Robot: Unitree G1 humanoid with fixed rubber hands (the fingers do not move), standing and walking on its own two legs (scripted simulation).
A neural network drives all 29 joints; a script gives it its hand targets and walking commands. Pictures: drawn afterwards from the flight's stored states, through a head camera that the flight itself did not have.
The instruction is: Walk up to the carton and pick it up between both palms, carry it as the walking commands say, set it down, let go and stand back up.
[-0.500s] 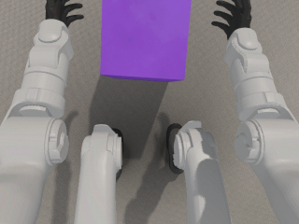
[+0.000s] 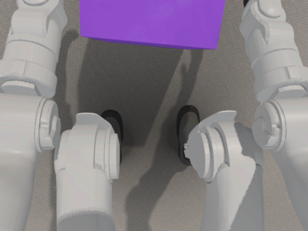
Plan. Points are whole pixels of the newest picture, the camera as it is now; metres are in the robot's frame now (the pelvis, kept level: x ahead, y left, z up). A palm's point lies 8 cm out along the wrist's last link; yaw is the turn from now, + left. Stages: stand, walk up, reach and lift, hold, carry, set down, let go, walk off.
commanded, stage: reach and lift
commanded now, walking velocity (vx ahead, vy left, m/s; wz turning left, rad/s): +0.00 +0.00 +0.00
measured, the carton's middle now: out of the picture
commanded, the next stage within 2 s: none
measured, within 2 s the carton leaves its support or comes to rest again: leaves its support in 1.44 s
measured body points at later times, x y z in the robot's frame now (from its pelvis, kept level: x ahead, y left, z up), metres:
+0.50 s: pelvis +0.00 +0.00 +0.00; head +0.38 +0.00 +0.23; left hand +0.56 +0.16 -0.19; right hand +0.55 -0.19 -0.19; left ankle +0.11 +0.13 -0.34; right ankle +0.12 -0.12 -0.34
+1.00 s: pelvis +0.00 +0.00 +0.00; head +0.38 +0.00 +0.23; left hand +0.57 +0.14 -0.19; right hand +0.55 -0.16 -0.20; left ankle +0.11 +0.13 -0.34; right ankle +0.12 -0.12 -0.34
